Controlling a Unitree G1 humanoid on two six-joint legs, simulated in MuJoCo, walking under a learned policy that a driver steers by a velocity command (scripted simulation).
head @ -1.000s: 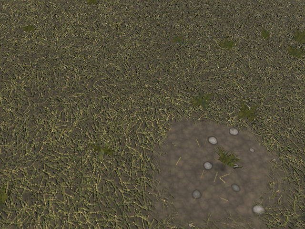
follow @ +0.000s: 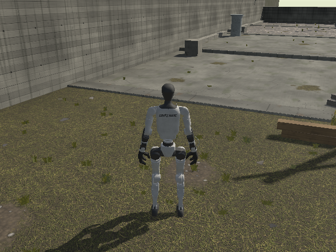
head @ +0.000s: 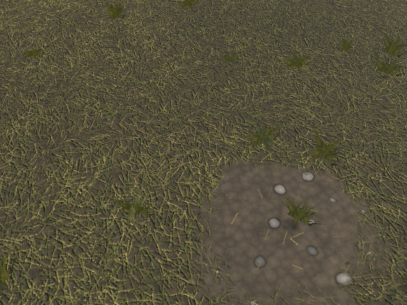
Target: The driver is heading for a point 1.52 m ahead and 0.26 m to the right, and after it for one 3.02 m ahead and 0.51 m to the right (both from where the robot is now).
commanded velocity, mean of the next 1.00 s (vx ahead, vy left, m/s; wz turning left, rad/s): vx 0.31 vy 0.00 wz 0.00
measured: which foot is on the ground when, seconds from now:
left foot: down 0.00-0.82, up 0.84-1.00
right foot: down 0.00-0.40, up 0.42-0.80, down 0.82-1.00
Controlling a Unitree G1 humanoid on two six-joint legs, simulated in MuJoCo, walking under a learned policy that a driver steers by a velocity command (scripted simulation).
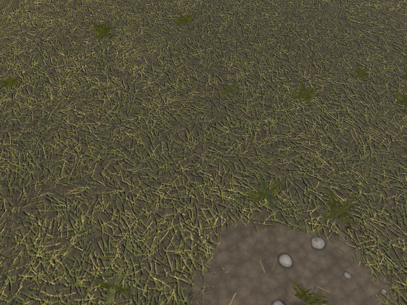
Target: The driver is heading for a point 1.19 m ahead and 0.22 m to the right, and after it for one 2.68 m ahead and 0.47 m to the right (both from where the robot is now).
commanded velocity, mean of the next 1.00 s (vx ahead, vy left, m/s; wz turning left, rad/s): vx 0.50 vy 0.00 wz -0.32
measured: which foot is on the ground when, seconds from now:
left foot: up 0.00-0.36, down 0.38-0.92, up 0.94-1.00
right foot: down 0.00-0.38, up 0.40-0.92, down 0.94-1.00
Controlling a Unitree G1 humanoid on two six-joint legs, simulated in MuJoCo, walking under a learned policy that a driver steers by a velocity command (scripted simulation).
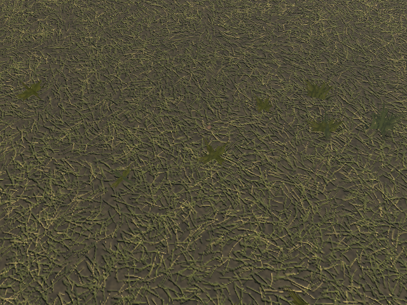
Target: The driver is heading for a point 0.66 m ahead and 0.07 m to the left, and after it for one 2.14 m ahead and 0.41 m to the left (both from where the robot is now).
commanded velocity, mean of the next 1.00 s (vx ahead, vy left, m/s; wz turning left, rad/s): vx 0.44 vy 0.00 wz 0.15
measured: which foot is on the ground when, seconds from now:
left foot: up 0.00-0.46, down 0.48-0.94, up 0.96-1.00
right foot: down 0.00-0.50, up 0.52-0.90, down 0.92-1.00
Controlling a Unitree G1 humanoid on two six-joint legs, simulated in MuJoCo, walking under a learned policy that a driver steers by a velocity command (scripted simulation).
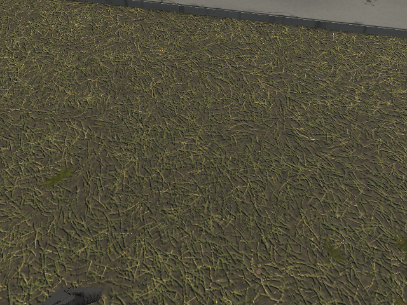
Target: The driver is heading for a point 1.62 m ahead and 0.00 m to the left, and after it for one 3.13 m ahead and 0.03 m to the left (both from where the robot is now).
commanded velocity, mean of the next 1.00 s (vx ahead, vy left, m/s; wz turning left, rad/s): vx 0.04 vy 0.00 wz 0.04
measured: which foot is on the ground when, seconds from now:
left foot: up 0.00-0.20, down 0.22-1.00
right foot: down 0.00-1.00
